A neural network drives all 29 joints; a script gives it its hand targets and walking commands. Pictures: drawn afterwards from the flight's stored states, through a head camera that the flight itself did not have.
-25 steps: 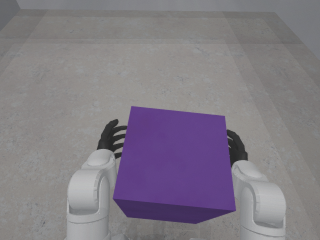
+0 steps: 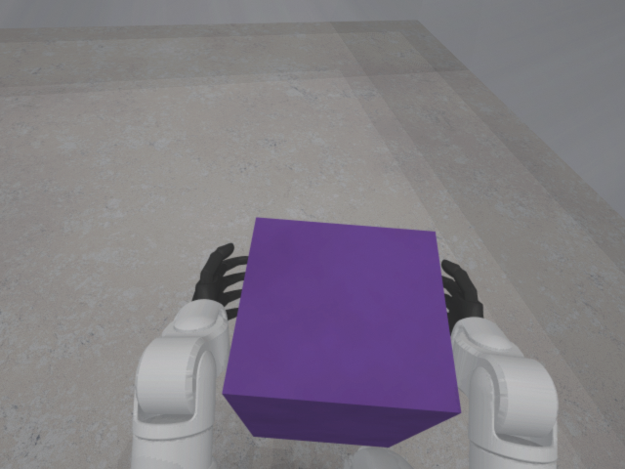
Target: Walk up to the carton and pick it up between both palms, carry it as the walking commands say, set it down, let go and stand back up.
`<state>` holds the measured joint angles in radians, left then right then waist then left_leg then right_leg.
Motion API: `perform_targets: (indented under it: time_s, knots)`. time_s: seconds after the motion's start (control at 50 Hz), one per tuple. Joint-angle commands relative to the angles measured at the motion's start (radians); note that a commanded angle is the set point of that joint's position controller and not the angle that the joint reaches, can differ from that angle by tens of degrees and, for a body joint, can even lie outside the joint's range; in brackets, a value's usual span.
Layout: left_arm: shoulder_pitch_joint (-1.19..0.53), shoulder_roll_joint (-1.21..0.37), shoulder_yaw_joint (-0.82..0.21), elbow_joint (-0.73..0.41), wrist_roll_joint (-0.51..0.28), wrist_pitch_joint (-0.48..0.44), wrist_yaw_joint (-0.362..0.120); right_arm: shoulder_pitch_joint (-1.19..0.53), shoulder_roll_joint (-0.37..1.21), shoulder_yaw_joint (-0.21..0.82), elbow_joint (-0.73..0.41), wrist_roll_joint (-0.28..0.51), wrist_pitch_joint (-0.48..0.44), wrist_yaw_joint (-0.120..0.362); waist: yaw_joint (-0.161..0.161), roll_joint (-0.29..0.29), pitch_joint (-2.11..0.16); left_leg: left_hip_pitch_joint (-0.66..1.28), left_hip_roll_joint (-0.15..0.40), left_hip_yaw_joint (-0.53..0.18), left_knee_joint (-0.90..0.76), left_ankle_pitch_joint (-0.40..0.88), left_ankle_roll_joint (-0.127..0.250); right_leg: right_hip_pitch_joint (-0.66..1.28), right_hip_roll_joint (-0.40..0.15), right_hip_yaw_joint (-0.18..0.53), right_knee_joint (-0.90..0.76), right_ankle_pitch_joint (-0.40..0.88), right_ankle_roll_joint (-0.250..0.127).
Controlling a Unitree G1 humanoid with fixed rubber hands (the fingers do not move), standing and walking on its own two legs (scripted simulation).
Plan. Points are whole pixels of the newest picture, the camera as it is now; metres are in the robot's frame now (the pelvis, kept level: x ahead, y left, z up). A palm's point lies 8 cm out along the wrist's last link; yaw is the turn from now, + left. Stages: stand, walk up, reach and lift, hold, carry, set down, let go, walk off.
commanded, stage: carry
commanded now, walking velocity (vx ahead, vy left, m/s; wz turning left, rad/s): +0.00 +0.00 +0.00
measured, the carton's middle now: (331, 348) +0.25 +0.00 +0.02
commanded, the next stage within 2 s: none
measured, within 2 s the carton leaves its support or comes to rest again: neither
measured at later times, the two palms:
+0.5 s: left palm (234, 396) +0.17 +0.10 +0.08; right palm (525, 437) +0.14 -0.18 +0.09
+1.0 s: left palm (241, 395) +0.17 +0.10 +0.08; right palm (524, 440) +0.14 -0.18 +0.07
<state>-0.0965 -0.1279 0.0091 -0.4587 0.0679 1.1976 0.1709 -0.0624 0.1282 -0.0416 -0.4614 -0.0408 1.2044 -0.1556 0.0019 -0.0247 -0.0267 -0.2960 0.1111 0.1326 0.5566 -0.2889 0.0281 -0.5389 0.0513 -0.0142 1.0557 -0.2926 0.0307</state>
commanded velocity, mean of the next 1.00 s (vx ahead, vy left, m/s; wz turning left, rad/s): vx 0.00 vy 0.00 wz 0.00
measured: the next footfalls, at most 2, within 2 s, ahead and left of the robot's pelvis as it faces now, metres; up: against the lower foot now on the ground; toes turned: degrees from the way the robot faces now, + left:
right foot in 0.14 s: +0.00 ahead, -0.16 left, +0.00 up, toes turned +3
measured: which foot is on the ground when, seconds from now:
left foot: down 0.00-1.00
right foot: up 0.00-0.12, down 0.14-1.00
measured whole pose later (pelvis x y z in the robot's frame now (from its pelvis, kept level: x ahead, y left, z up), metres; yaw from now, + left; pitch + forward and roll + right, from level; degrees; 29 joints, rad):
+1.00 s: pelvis -0.09 -0.03 -0.01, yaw -3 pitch +1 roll +0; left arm -0.10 -0.13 0.01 -0.37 0.07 1.20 0.18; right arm -0.04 0.13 -0.06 -0.38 -0.04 1.20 -0.15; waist 0.00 -0.02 -0.08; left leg -0.33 0.07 0.13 0.61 -0.29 0.00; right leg -0.38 -0.01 -0.02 0.57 -0.20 0.01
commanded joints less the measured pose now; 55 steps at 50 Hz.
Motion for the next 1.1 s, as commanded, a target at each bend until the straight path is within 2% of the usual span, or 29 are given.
perform_targets:
  time_s: [0.0,0.04,0.08,0.1,0.12,0.14,0.2,0.26,0.32,0.36,0.4,0.44,0.48,0.52,0.58,0.64,0.66,0.72,0.76,0.78,0.8,0.84,0.86,0.9,0.94,0.96,1.0,1.02,1.08]
  knots:
    - [-0.426,-0.908,-0.622,-0.175,-0.317,-0.01,-0.116,-0.376,0.856,0.566,-0.166,0.286,-0.029,0.147,-0.016,0.298,-0.371,0.335,0.19,-0.081,0.015,0.735,0.081,-0.01,-0.012,-0.089,-0.249,-0.156,0.035]
    - [-0.4,-0.893,-0.606,-0.154,-0.303,-0.008,-0.111,-0.403,0.858,0.581,-0.161,0.293,-0.029,0.141,-0.01,0.286,-0.39,0.308,0.219,-0.094,0.028,0.636,0.074,0.067,-0.033,-0.104,-0.484,-0.118,0.02]
    - [-0.397,-0.886,-0.602,-0.127,-0.301,0.0,-0.114,-0.369,0.835,0.557,-0.11,0.27,-0.019,0.133,0.0,0.222,-0.389,0.195,0.187,-0.069,0.051,0.476,0.01,0.243,-0.049,-0.095,-0.707,0.102,0.008]
    - [-0.335,-0.894,-0.566,-0.092,-0.29,0.001,-0.121,-0.403,0.855,0.586,-0.128,0.292,-0.02,0.131,0.002,0.119,-0.426,0.084,0.151,-0.062,0.112,0.29,-0.037,0.39,-0.159,0.074,-0.739,0.25,-0.022]
    - [-0.344,-0.865,-0.562,-0.089,-0.292,-0.012,-0.122,-0.39,0.844,0.582,-0.112,0.277,-0.025,0.126,-0.008,-0.085,-0.445,-0.136,0.07,-0.047,0.207,-0.06,-0.086,0.505,-0.345,0.337,-0.655,0.583,-0.078]
    - [-0.368,-0.903,-0.57,-0.084,-0.3,-0.018,-0.127,-0.448,0.853,0.622,-0.166,0.288,-0.023,0.135,-0.002,-0.26,-0.412,-0.21,0.019,-0.055,0.228,-0.302,-0.103,0.465,-0.392,0.367,-0.622,0.683,-0.144]
    - [-0.383,-0.959,-0.56,-0.124,-0.295,-0.043,-0.142,-0.551,0.924,0.679,-0.223,0.326,-0.041,0.148,0.002,-0.178,-0.33,-0.136,-0.02,-0.09,0.333,-0.183,-0.061,0.261,-0.306,0.266,-0.702,0.282,-0.121]
    - [-0.384,-0.937,-0.566,-0.121,-0.294,-0.04,-0.137,-0.474,0.915,0.644,-0.153,0.323,-0.033,0.153,0.001,-0.122,-0.334,0.011,-0.056,-0.05,0.138,-0.103,-0.049,0.158,-0.254,0.215,-0.728,0.034,-0.093]
    - [-0.392,-0.917,-0.555,-0.1,-0.29,-0.03,-0.136,-0.507,0.89,0.644,-0.148,0.311,-0.018,0.146,-0.008,-0.147,-0.297,0.165,-0.019,-0.05,-0.088,-0.027,-0.048,0.093,-0.216,0.189,-0.71,-0.03,-0.066]
    - [-0.398,-0.908,-0.57,-0.103,-0.289,-0.018,-0.13,-0.472,0.88,0.615,-0.099,0.303,-0.014,0.151,-0.005,0.098,-0.304,0.116,0.107,-0.209,-0.181,-0.171,0.003,0.096,-0.144,0.126,-0.628,-0.042,-0.034]
    - [-0.426,-0.918,-0.58,-0.107,-0.292,-0.015,-0.126,-0.495,0.871,0.609,-0.112,0.301,-0.02,0.151,0.005,0.165,-0.254,0.021,0.14,-0.21,-0.245,-0.226,0.005,0.139,-0.104,0.06,-0.561,0.063,-0.036]
    - [-0.422,-0.926,-0.58,-0.112,-0.301,-0.012,-0.125,-0.464,0.874,0.604,-0.1,0.294,-0.009,0.153,0.011,0.104,-0.263,0.004,0.133,-0.171,-0.229,-0.147,0.007,0.192,-0.102,0.035,-0.546,0.138,-0.031]
    - [-0.428,-0.907,-0.584,-0.121,-0.302,-0.009,-0.122,-0.446,0.865,0.586,-0.078,0.289,-0.008,0.152,0.01,0.121,-0.277,0.028,0.106,-0.147,-0.191,-0.109,-0.006,0.19,-0.117,0.048,-0.576,0.156,-0.039]
    - [-0.444,-0.897,-0.575,-0.109,-0.301,-0.004,-0.125,-0.451,0.853,0.577,-0.07,0.273,-0.005,0.149,0.008,0.071,-0.253,-0.018,0.083,-0.137,-0.19,-0.213,-0.001,0.196,-0.124,0.073,-0.613,0.076,-0.043]
    - [-0.426,-0.898,-0.563,-0.084,-0.295,0.001,-0.121,-0.499,0.847,0.589,-0.107,0.286,-0.007,0.149,0.008,0.037,-0.251,0.027,0.042,-0.095,-0.133,-0.175,-0.017,0.145,-0.149,0.113,-0.662,0.042,-0.051]
    - [-0.405,-0.887,-0.559,-0.065,-0.293,0.009,-0.119,-0.476,0.826,0.578,-0.099,0.271,0.004,0.138,0.007,0.044,-0.242,0.032,0.055,-0.106,-0.131,-0.148,-0.009,0.151,-0.133,0.075,-0.635,0.087,-0.052]
    - [-0.428,-0.896,-0.543,-0.057,-0.293,0.007,-0.124,-0.506,0.844,0.583,-0.089,0.275,0.004,0.14,0.007,-0.002,-0.229,0.009,0.058,-0.116,-0.143,-0.148,-0.008,0.149,-0.136,0.084,-0.639,0.088,-0.053]
    - [-0.416,-0.873,-0.525,-0.048,-0.275,-0.005,-0.123,-0.524,0.838,0.592,-0.089,0.283,-0.008,0.14,0.004,-0.013,-0.278,0.037,0.053,-0.101,-0.109,-0.074,-0.013,0.198,-0.16,0.104,-0.637,0.225,-0.06]
    - [-0.421,-0.889,-0.539,-0.039,-0.285,-0.007,-0.125,-0.518,0.83,0.58,-0.103,0.273,-0.018,0.139,0.003,0.056,-0.304,0.064,0.04,-0.092,-0.09,-0.042,-0.009,0.185,-0.165,0.122,-0.628,0.249,-0.063]
    - [-0.395,-0.836,-0.489,0.038,-0.251,-0.015,-0.121,-0.478,0.79,0.539,0.0,0.241,-0.016,0.139,0.001,-0.005,-0.276,0.055,0.034,-0.087,-0.093,-0.064,-0.011,0.163,-0.159,0.114,-0.63,0.208,-0.062]
    - [-0.398,-0.892,-0.539,-0.033,-0.289,-0.015,-0.124,-0.495,0.831,0.58,-0.089,0.268,-0.02,0.135,0.003,0.016,-0.276,0.061,0.043,-0.092,-0.086,-0.036,-0.006,0.18,-0.148,0.098,-0.609,0.243,-0.063]
    - [-0.453,-0.831,-0.477,0.057,-0.246,-0.049,-0.129,-0.531,0.784,0.511,0.024,0.225,-0.053,0.143,0.004,-0.011,-0.292,0.047,0.045,-0.087,-0.094,-0.07,-0.009,0.196,-0.155,0.097,-0.62,0.21,-0.057]
    - [-0.462,-0.932,-0.567,-0.098,-0.314,-0.051,-0.128,-0.536,0.878,0.599,-0.127,0.285,-0.051,0.14,0.005,-0.011,-0.269,0.06,0.04,-0.089,-0.097,-0.074,-0.002,0.163,-0.141,0.095,-0.613,0.192,-0.059]
    - [-0.435,-0.928,-0.555,-0.062,-0.298,-0.043,-0.131,-0.534,0.868,0.599,-0.121,0.286,-0.05,0.14,0.004,0.014,-0.283,0.055,0.048,-0.098,-0.107,-0.056,-0.002,0.173,-0.153,0.094,-0.618,0.194,-0.063]
    - [-0.455,-0.912,-0.559,-0.071,-0.301,-0.049,-0.131,-0.508,0.855,0.583,-0.094,0.275,-0.053,0.143,0.004,0.059,-0.316,0.06,0.044,-0.092,-0.091,-0.018,0.003,0.196,-0.146,0.092,-0.591,0.26,-0.062]
    - [-0.428,-0.822,-0.451,0.104,-0.231,-0.065,-0.132,-0.489,0.774,0.492,0.078,0.208,-0.065,0.141,0.004,0.017,-0.307,0.035,0.04,-0.089,-0.09,-0.032,-0.005,0.207,-0.151,0.095,-0.601,0.266,-0.059]
    - [-0.479,-0.887,-0.539,-0.052,-0.284,-0.074,-0.129,-0.53,0.841,0.555,-0.056,0.259,-0.077,0.142,0.005,0.054,-0.276,0.02,0.046,-0.099,-0.105,-0.094,-0.004,0.188,-0.145,0.091,-0.598,0.185,-0.057]
    - [-0.45,-0.841,-0.491,0.044,-0.246,-0.074,-0.127,-0.511,0.805,0.518,0.043,0.23,-0.077,0.144,0.006,0.037,-0.271,0.032,0.04,-0.079,-0.093,-0.099,-0.006,0.187,-0.148,0.095,-0.615,0.196,-0.058]
    - [-0.487,-0.904,-0.542,-0.047,-0.286,-0.084,-0.131,-0.552,0.854,0.566,-0.066,0.266,-0.086,0.143,0.006,0.034,-0.304,0.035,0.052,-0.102,-0.096,-0.042,0.006,0.208,-0.148,0.088,-0.598,0.251,-0.056]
